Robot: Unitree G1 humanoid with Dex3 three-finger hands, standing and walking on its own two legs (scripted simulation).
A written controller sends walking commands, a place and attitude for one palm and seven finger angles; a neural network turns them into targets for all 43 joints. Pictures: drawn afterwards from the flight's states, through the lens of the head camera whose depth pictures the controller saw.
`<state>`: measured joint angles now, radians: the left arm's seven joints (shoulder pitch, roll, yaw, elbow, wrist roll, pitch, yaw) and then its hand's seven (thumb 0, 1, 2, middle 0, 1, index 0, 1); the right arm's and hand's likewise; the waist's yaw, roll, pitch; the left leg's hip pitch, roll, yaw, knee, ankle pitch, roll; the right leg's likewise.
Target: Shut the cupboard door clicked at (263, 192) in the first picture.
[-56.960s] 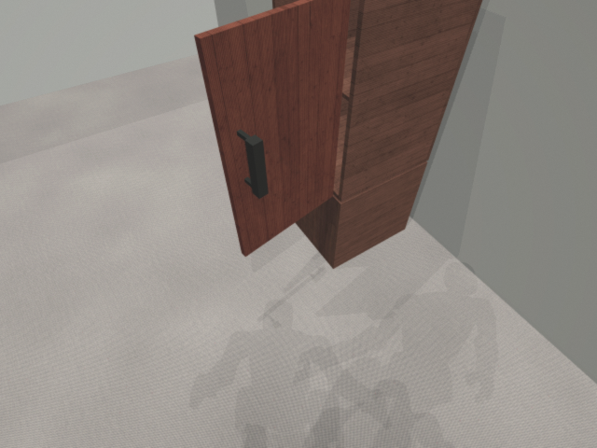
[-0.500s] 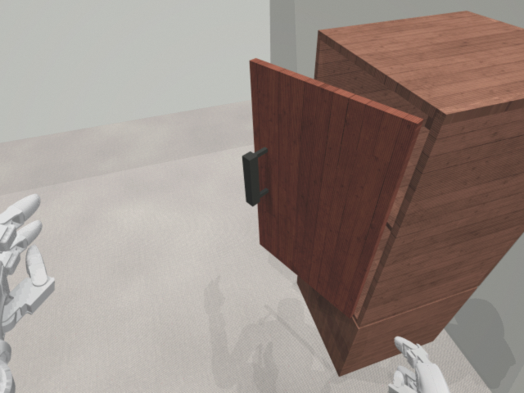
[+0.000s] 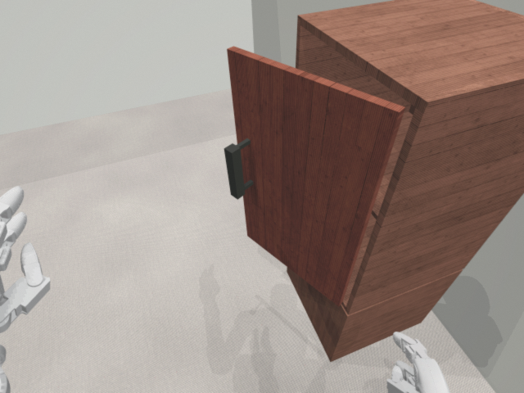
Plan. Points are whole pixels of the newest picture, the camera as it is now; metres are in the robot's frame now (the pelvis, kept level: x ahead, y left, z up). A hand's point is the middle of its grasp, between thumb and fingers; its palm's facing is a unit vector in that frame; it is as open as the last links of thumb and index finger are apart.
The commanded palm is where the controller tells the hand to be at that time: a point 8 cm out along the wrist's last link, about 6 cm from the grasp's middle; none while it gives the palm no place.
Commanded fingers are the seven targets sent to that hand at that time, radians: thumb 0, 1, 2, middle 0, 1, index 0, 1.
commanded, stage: step back with the hand held close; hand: left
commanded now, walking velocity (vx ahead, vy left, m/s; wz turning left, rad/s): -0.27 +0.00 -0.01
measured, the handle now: (241, 168) +0.61 +0.12 -0.02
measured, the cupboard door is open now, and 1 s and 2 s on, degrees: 26 26 26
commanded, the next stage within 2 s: stop stepping back and stand still in 1.30 s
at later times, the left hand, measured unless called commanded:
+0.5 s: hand (8, 324) +0.15 +0.29 +0.15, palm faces +0.41 -0.78 -0.47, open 7.4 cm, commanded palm +0.09 +0.32 +0.17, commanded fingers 0.00 0.90 0.90 -0.20 -0.30 -0.20 -0.30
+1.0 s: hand out of the picture +0.08 +0.29 +0.15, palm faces +0.45 -0.76 -0.47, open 7.4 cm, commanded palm +0.01 +0.33 +0.17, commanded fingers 0.00 0.90 0.90 -0.20 -0.30 -0.20 -0.30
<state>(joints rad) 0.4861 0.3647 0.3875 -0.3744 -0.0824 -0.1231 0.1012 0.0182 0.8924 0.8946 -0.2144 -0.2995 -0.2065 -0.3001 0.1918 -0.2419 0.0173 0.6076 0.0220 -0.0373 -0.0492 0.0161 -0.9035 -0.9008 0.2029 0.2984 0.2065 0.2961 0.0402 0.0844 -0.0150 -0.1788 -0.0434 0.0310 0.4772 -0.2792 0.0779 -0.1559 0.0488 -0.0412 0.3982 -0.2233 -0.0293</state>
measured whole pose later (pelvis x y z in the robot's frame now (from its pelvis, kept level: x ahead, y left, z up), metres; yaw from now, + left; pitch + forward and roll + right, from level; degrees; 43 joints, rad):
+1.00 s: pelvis -0.12 +0.02 -0.03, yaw +2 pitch +0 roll -3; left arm 0.52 0.44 0.48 -0.54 -0.01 -0.27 0.14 0.02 0.89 0.89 -0.22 -0.30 -0.21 -0.30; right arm 0.22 -0.23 -0.01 0.57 0.00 -0.04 -0.06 0.02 -0.90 -0.90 0.20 0.30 0.21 0.30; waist -0.02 -0.02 0.03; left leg -0.51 -0.03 0.09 0.69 -0.19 0.12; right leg -0.47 0.05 0.03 0.69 -0.20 0.02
